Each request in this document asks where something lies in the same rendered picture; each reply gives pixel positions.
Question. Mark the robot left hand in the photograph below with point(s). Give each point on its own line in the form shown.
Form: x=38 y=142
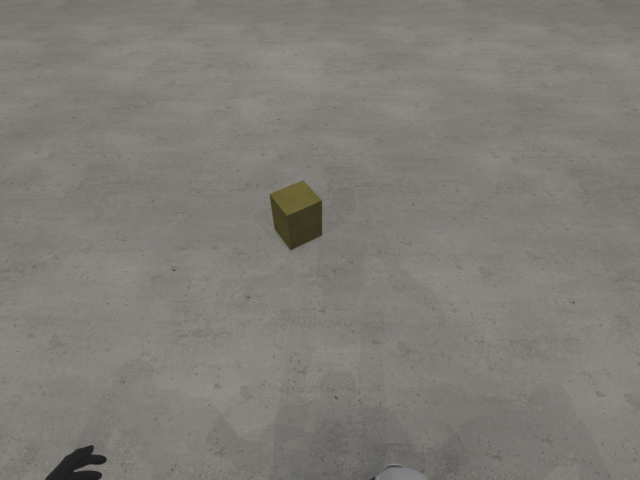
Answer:
x=78 y=459

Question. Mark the carton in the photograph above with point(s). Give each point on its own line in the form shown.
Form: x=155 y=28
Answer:
x=297 y=214

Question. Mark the robot right shin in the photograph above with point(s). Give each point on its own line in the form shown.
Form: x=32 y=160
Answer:
x=390 y=466

